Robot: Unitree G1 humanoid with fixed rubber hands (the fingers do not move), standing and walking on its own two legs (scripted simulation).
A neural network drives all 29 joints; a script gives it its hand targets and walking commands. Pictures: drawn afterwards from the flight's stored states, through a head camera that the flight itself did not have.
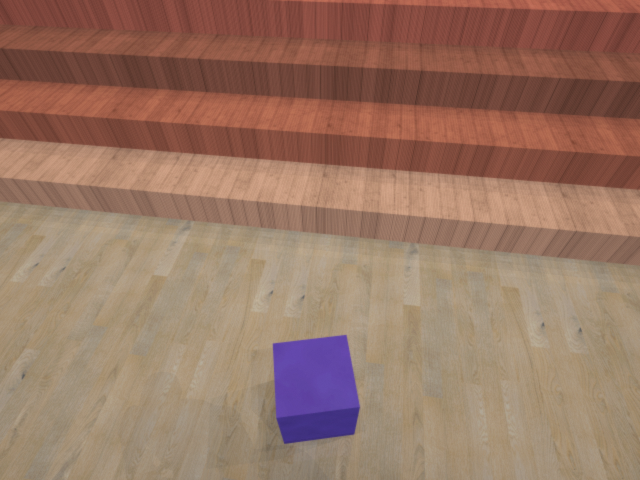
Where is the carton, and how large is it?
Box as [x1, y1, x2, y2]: [273, 335, 359, 443]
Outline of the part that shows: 346,335 273,343 276,418 284,443 353,434 359,405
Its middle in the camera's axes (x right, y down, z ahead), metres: -0.01 +0.43 +1.12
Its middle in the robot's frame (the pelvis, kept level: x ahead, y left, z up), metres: +0.46 +0.05 -0.65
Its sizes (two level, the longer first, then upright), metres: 0.210 0.200 0.250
